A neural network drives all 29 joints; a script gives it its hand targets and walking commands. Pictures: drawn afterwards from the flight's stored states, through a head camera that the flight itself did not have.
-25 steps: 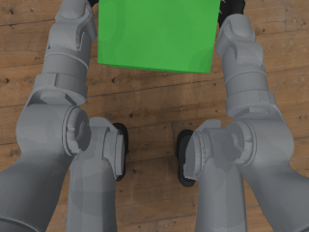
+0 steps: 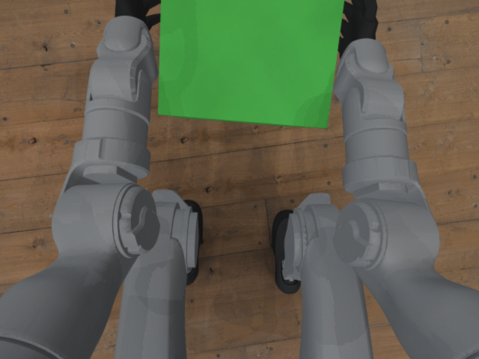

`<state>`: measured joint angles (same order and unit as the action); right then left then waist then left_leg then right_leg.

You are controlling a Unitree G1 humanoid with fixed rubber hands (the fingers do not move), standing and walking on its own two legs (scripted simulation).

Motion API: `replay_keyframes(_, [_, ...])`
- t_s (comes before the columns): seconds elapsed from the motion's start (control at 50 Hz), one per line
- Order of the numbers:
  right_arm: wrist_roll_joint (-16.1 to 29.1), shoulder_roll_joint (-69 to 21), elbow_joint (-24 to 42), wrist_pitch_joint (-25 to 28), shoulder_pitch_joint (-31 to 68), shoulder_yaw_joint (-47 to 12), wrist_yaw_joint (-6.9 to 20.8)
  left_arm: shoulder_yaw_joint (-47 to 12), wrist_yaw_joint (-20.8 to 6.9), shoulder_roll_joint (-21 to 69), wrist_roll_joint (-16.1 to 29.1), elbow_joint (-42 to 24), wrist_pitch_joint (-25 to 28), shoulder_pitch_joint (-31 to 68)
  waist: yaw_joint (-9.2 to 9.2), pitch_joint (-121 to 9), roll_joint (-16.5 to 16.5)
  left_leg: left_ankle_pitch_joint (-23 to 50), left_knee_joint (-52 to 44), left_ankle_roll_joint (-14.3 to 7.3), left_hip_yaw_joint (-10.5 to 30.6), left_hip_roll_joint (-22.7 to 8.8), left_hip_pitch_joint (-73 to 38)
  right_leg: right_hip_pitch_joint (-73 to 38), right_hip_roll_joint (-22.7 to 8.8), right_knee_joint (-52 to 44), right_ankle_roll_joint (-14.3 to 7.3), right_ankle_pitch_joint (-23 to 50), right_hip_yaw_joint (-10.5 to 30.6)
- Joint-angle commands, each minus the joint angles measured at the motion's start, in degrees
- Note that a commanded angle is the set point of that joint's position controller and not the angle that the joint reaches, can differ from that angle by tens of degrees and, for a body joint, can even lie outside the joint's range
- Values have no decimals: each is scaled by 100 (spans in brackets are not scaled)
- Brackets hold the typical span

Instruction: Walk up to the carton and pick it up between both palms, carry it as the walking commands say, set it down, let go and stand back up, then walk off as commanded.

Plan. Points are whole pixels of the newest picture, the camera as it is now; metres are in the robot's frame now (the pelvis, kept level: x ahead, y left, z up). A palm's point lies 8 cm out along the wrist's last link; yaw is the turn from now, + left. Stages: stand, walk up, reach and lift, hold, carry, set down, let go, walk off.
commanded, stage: reach and lift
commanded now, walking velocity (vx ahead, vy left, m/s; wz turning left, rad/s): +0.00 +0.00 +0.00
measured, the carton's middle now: (242, 52) +0.53 +0.02 -0.18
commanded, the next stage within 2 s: none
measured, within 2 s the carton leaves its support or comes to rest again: neither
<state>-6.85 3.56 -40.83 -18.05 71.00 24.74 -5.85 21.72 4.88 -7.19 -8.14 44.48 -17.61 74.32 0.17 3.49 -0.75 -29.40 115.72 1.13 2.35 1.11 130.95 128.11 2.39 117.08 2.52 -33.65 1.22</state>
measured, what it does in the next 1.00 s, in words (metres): rises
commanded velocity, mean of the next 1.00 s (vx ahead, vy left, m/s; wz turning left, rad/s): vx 0.00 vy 0.00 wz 0.00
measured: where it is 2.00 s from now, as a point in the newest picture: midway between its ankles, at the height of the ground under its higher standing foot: (237, 260)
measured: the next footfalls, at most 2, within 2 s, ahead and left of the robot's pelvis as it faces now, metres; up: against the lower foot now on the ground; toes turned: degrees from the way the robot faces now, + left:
none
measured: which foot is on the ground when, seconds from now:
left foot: down 0.00-1.00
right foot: down 0.00-1.00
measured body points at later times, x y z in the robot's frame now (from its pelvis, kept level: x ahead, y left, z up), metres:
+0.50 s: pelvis +0.00 +0.00 +0.05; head +0.29 +0.01 +0.39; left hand +0.53 +0.16 -0.03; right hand +0.52 -0.13 -0.04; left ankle +0.11 +0.12 -0.38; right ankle +0.10 -0.13 -0.38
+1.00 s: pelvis +0.01 +0.00 +0.10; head +0.27 +0.02 +0.47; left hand +0.51 +0.16 +0.04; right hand +0.51 -0.13 +0.04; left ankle +0.11 +0.12 -0.38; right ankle +0.10 -0.13 -0.38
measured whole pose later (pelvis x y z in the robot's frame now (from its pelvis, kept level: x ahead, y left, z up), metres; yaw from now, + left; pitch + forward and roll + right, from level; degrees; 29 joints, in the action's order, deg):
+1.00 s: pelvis +0.01 +0.00 +0.10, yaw +1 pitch +44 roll -1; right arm -13.8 -3.7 -35.2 -22.3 57.5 29.5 -2.4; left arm 27.3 2.0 0.9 -15.0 37.8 -21.9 60.0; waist -0.2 -10.0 -0.1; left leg -26.6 96.0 1.1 2.4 1.2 113.1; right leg 110.7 2.1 97.2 2.0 -30.2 1.7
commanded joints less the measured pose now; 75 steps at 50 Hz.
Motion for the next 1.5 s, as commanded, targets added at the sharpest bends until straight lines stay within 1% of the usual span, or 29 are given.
replay_keyframes(0.0, [760, -5620, 354, 76, 3968, -2994, 1598, -2673, -1615, 5955, 756, -102, -41, 3176, 50, -7295, 209, 1982, -887, -20, -657, 712, -4469, -3108, 707, -1059, -24, 1917, -699])
replay_keyframes(0.16, [573, -5836, 293, -64, 3651, -2867, 1598, -2573, -1643, 6172, 602, -80, -177, 2919, -7, -7175, 224, 1801, -1225, 2, -643, 750, -4413, -3161, 742, -1407, -37, 1791, -650])
replay_keyframes(0.34, [366, -5945, 145, -157, 3471, -2627, 1609, -2270, -1672, 6234, 364, 51, -249, 2774, 19, -6939, 193, 1452, -1638, -17, -640, 770, -4435, -3296, 758, -1822, -58, 1486, -595])
replay_keyframes(0.46, [286, -6028, 127, -224, 3381, -2559, 1629, -2184, -1704, 6333, 287, 75, -319, 2680, 18, -6972, 170, 1345, -1888, -18, -638, 784, -4595, -3486, 767, -2072, -56, 1400, -588])
replay_keyframes(0.72, [253, -6287, 228, -328, 2979, -2632, 1701, -2336, -1739, 6649, 289, -105, -430, 2302, -11, -7134, 204, 1491, -2377, 16, -605, 823, -5123, -3948, 800, -2566, -40, 1541, -569])
replay_keyframes(1.08, [171, -6509, 242, -351, 2328, -2685, 1795, -2416, -1732, 6933, 195, -173, -450, 1626, -46, -6815, 214, 1451, -3099, 19, -510, 870, -5767, -4539, 825, -3274, -50, 1519, -491])
replay_keyframes(1.48, [162, -6770, 324, -323, 1470, -2891, 1860, -2661, -1742, 7199, 169, -360, -423, 805, -83, -6390, 239, 1596, -3966, 14, -369, 873, -6702, -5489, 830, -4124, -76, 1711, -374])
